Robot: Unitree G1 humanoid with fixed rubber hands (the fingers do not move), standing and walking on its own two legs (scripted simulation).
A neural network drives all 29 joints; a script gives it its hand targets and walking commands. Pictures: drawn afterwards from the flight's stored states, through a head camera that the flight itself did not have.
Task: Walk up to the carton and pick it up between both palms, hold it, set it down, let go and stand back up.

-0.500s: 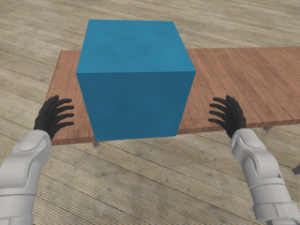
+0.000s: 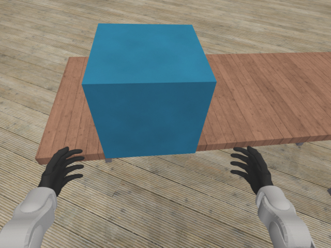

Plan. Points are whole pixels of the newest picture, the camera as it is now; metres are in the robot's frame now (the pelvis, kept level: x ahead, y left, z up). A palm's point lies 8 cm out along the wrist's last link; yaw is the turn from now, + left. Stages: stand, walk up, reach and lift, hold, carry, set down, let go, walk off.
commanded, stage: set down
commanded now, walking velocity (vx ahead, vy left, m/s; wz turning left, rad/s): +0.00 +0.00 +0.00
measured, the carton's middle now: (149, 91) +0.49 +0.06 +0.11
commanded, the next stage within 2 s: let go in 1.16 s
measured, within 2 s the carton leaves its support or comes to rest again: neither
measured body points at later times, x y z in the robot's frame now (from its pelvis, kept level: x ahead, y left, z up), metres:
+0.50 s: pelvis +0.02 +0.00 +0.00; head +0.03 +0.02 +0.45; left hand +0.22 +0.25 -0.01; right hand +0.24 -0.20 -0.02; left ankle +0.02 +0.14 -0.75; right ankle +0.00 -0.12 -0.75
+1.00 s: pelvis +0.03 +0.00 +0.00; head +0.03 +0.02 +0.45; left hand +0.18 +0.24 -0.07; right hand +0.19 -0.20 -0.08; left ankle +0.02 +0.14 -0.75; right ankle +0.00 -0.12 -0.75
